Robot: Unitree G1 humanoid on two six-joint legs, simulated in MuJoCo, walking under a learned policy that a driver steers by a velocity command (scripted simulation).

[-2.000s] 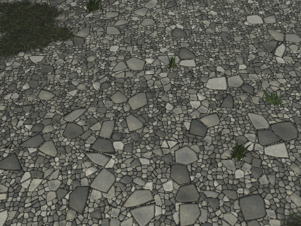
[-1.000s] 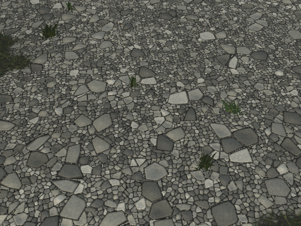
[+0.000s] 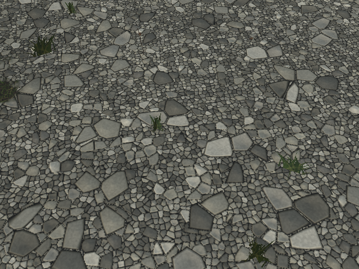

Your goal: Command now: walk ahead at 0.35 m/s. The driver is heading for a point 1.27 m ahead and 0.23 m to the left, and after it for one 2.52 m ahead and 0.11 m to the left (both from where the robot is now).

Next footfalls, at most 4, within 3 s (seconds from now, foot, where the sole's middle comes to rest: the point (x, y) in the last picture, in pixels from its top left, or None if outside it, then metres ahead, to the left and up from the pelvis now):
0.32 left None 0.27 0.13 -0.77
0.70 right None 0.29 -0.12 -0.77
1.20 left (155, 221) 0.64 0.11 -0.77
1.72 right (212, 156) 0.94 -0.14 -0.77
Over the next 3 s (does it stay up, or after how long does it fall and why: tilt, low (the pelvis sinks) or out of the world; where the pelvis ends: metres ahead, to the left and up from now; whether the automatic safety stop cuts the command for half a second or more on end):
stays up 1.46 0.11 0.02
